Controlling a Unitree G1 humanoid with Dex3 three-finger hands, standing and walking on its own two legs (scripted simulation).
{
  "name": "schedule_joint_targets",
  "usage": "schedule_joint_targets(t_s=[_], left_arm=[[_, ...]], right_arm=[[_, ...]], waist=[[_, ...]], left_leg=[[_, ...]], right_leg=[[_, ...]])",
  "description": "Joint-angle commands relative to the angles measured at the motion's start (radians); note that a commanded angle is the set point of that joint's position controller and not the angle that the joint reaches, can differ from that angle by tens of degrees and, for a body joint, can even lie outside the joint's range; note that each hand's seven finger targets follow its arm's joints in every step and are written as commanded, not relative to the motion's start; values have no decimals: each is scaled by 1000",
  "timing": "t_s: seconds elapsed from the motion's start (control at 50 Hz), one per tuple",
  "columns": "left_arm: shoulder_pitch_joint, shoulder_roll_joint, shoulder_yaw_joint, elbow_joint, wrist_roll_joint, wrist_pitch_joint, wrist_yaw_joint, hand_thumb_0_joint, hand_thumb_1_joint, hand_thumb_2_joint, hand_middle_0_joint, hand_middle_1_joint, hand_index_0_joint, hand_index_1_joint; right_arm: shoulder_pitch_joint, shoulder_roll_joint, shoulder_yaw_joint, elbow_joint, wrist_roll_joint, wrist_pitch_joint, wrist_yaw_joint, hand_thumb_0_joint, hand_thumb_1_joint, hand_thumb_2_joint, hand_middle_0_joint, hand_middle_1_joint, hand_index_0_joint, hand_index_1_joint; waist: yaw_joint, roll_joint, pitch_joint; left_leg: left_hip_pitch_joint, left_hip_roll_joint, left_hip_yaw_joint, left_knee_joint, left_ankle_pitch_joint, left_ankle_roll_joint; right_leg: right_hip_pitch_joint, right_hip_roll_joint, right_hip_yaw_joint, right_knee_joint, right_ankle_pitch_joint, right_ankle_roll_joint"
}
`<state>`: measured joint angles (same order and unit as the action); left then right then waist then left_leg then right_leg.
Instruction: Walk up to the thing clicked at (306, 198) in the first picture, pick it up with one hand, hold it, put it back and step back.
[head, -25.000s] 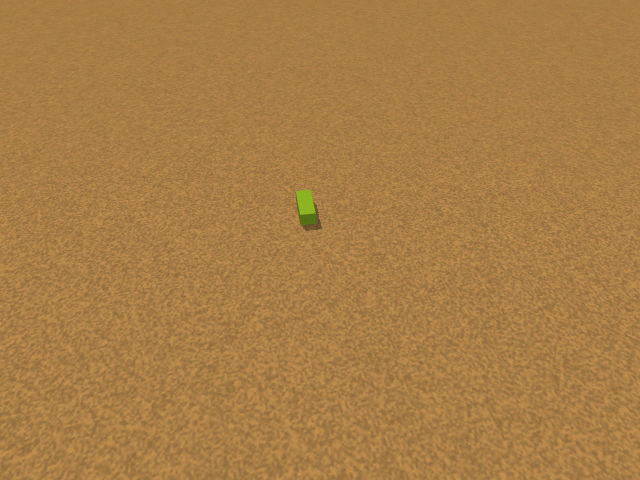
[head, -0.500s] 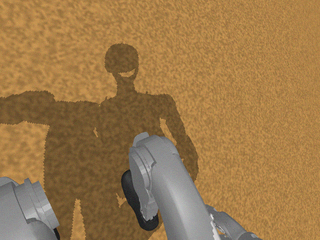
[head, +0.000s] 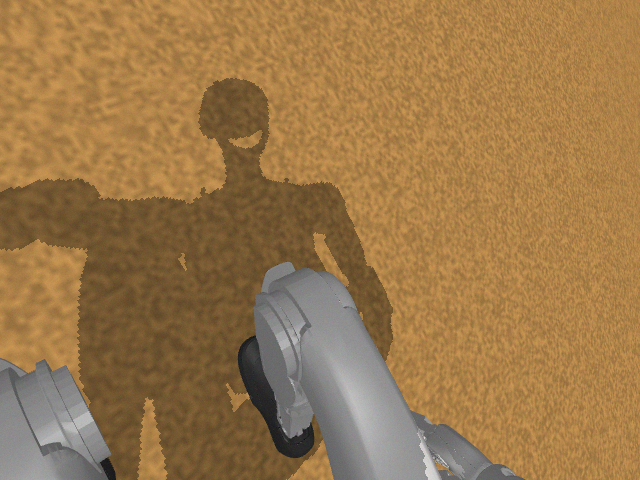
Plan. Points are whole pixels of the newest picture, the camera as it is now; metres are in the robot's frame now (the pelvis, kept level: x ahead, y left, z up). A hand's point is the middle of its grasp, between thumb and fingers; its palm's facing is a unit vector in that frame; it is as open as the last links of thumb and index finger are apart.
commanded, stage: close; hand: left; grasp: from above
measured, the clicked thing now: out of the picture +0.45 +0.37 -0.28
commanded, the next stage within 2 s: settle in 1.70 s
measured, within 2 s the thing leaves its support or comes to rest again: neither
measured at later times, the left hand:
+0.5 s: hand out of the picture +0.44 +0.36 -0.25, palm faces -0.43 -0.18 -0.88, open 13.1 cm
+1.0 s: hand out of the picture +0.44 +0.36 -0.25, palm faces -0.41 -0.18 -0.89, open 11.3 cm
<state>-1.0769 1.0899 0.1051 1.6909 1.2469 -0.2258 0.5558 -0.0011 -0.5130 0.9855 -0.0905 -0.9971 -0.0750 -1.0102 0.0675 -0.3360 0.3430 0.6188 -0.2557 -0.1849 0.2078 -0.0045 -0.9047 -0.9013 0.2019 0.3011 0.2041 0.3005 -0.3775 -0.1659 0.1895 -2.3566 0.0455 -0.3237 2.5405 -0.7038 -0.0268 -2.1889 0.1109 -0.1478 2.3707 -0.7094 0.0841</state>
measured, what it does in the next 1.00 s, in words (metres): stands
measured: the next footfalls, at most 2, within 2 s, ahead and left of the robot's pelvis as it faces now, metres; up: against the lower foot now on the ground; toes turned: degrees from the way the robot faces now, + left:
none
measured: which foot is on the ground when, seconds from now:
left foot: down 0.00-1.00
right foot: down 0.00-1.00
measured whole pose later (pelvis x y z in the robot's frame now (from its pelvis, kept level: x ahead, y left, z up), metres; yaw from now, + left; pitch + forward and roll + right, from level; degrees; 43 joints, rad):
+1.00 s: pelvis +0.00 +0.00 +0.00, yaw +0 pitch +27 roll -15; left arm -1.09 1.11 0.10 1.70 1.24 -0.22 0.57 0.00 -0.06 0.65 -0.37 -0.83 -0.40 -0.80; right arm 0.06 -0.34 0.36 0.62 -0.27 -0.19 0.20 0.00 -0.89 -0.89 0.20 0.30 0.20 0.30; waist -0.38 -0.18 0.20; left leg -2.35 0.05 -0.33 2.54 -0.70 -0.03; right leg -2.19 0.11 -0.15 2.37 -0.70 0.09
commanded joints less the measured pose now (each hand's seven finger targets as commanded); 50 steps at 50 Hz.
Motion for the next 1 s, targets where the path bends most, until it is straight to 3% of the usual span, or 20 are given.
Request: schedule_joint_targets(t_s=[0.0,0.12,0.14,0.18,0.22,0.3,0.32,0.34,0.36,0.38,0.4,0.54,0.6,0.64,0.68,0.76,0.8,0.88,0.92,0.98], left_arm=[[-236,205,-12,-100,-16,2,46,0,-520,984,-71,-1010,-65,-1014],[-245,224,-12,-99,-6,7,46,0,-424,900,-99,-1022,-118,-1001],[-228,243,8,-82,-5,8,51,0,-414,896,-108,-1024,-128,-1002],[-266,217,-20,-119,-3,5,53,0,-383,862,-129,-1009,-153,-983],[-244,241,5,-91,-10,11,52,0,-370,857,-126,-1014,-153,-983],[-229,219,-13,-68,-9,15,41,0,-345,845,-151,-991,-177,-964],[-283,216,-25,-133,-13,7,40,0,-331,827,-159,-993,-188,-962],[-236,235,-4,-73,-19,12,38,0,-331,831,-158,-995,-186,-964],[-275,226,-20,-153,-14,6,32,0,-316,816,-158,-1001,-192,-964],[-218,218,-14,-59,-12,14,30,0,-316,815,-166,-978,-196,-946],[-225,205,-35,-78,-9,13,23,0,-307,804,-172,-980,-204,-945],[-247,255,9,-130,-16,-2,37,0,-239,770,-227,-927,-257,-894],[-246,215,-20,-105,-7,-2,38,0,-214,733,-238,-915,-273,-877],[-216,249,4,-70,-8,3,42,0,-176,724,-264,-897,-299,-858],[-276,246,-7,-136,-16,-8,45,0,-152,724,-287,-892,-321,-855],[-197,240,-2,-40,-10,0,41,0,-103,661,-315,-856,-356,-812],[-230,258,1,-67,-15,-4,42,0,-71,677,-357,-842,-391,-805],[-263,268,15,-158,-20,-3,52,0,-20,611,-381,-810,-424,-763],[-190,240,1,-50,-12,13,47,0,-17,613,-389,-796,-429,-752],[-238,260,10,-102,-12,16,43,0,41,621,-447,-776,-481,-738]], right_arm=[[161,-330,-96,5,-1,2,-16,0,-898,-904,199,300,199,300],[162,-337,-99,18,-1,3,-16,0,-891,-899,199,300,200,300],[165,-342,-99,14,-2,6,-19,0,-890,-899,199,300,199,300],[154,-333,-93,2,-8,2,-18,0,-892,-899,199,300,199,300],[165,-340,-101,22,3,-2,-18,0,-889,-898,200,300,200,300],[169,-337,-101,23,-4,3,-23,0,-889,-898,199,300,199,300],[162,-334,-95,5,-6,1,-21,0,-890,-899,199,300,199,300],[165,-339,-99,22,0,3,-24,0,-890,-898,199,300,199,300],[166,-342,-99,6,-2,1,-19,0,-889,-898,199,300,199,300],[173,-338,-97,26,-1,4,-20,0,-888,-898,199,300,199,300],[174,-339,-97,26,-1,3,-17,0,-892,-899,199,300,199,300],[164,-340,-94,11,1,7,-20,0,-886,-897,199,300,199,300],[160,-337,-88,1,-7,7,-17,0,-888,-897,200,300,200,300],[178,-342,-87,20,-6,11,-21,0,-886,-896,200,300,200,300],[153,-341,-83,-3,-10,8,-25,0,-886,-897,200,300,199,300],[173,-338,-79,18,-11,4,-21,0,-886,-896,200,300,200,300],[175,-344,-79,8,-10,4,-27,0,-887,-897,199,300,199,300],[167,-345,-83,6,-12,-8,-22,0,-887,-896,200,300,200,300],[172,-344,-89,24,-6,-6,-22,0,-888,-897,199,300,199,300],[176,-346,-90,12,-12,-1,-24,0,-889,-897,199,300,199,300]], waist=[[-47,568,-640],[-47,585,-633],[-47,580,-647],[-51,599,-653],[-46,565,-643],[-55,570,-626],[-56,594,-639],[-44,575,-642],[-49,602,-661],[-50,588,-640],[-59,592,-613],[-38,602,-670],[-56,596,-630],[-52,553,-610],[-48,583,-646],[-55,543,-598],[-59,522,-608],[-41,598,-681],[-51,560,-616],[-50,594,-635]], left_leg=[[543,43,135,-246,251,26],[553,44,123,-250,231,21],[563,45,123,-257,233,21],[563,42,135,-251,244,23],[535,43,132,-239,234,25],[542,45,130,-251,227,23],[543,40,134,-255,236,23],[547,44,127,-254,227,22],[574,43,124,-250,268,19],[573,46,119,-251,259,19],[556,43,125,-250,253,20],[576,46,125,-254,264,19],[544,43,132,-247,263,22],[505,43,132,-247,220,26],[542,43,128,-251,239,23],[504,43,129,-248,204,26],[495,41,132,-241,188,33],[572,44,131,-244,278,21],[527,44,134,-239,236,24],[542,44,133,-254,217,21]], right_leg=[[325,23,-150,-203,332,-90],[286,19,-155,-189,302,-94],[310,20,-155,-197,305,-93],[326,21,-148,-202,328,-92],[303,17,-151,-199,315,-88],[310,21,-151,-207,306,-90],[319,19,-150,-207,317,-91],[308,15,-151,-202,307,-91],[309,14,-155,-192,333,-90],[297,13,-157,-189,322,-92],[285,17,-154,-189,315,-92],[317,18,-156,-192,326,-93],[314,20,-153,-194,339,-91],[315,20,-152,-206,303,-87],[320,18,-156,-202,319,-91],[308,20,-156,-202,287,-88],[324,18,-147,-216,282,-84],[339,17,-156,-193,349,-88],[310,20,-152,-198,315,-87],[324,18,-150,-205,300,-92]])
